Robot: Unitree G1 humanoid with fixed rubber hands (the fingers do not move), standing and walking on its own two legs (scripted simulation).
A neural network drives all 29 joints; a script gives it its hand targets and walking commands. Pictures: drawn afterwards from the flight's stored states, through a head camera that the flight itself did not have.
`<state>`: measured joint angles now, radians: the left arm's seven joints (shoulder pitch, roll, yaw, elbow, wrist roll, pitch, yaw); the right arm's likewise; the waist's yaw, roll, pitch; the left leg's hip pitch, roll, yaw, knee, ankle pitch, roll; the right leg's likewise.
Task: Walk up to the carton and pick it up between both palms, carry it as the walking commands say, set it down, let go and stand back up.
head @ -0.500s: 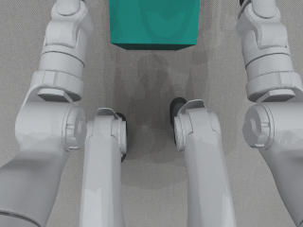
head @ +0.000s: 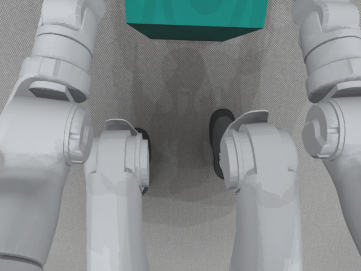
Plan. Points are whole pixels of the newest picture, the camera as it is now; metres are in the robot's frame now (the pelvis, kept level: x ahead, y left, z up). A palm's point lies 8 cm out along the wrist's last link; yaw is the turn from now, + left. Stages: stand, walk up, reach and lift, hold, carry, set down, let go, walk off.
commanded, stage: reach and lift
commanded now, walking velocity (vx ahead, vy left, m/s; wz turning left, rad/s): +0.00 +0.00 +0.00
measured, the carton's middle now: out of the picture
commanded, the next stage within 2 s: none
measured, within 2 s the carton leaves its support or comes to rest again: leaves its support in 1.32 s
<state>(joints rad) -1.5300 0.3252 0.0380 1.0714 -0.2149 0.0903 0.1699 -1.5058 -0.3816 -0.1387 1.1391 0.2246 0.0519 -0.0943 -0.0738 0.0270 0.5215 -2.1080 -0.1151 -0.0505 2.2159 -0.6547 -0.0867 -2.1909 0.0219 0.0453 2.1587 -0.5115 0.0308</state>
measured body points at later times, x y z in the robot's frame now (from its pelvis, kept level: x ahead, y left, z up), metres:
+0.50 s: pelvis +0.00 +0.00 +0.00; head +0.38 -0.03 +0.23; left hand +0.57 +0.08 -0.19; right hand +0.54 -0.21 -0.20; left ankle +0.10 +0.13 -0.34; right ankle +0.13 -0.13 -0.34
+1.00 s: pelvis +0.01 +0.00 -0.01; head +0.37 -0.02 +0.23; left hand +0.58 +0.08 -0.19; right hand +0.55 -0.20 -0.19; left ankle +0.10 +0.13 -0.34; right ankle +0.13 -0.13 -0.34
